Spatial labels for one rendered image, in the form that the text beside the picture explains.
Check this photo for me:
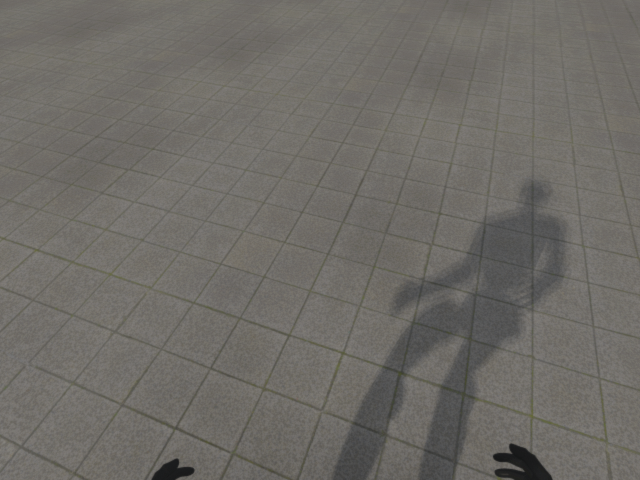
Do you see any right robot hand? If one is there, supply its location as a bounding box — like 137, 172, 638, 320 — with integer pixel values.
493, 443, 553, 480

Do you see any left robot hand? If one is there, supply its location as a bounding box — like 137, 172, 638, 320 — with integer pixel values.
152, 458, 194, 480

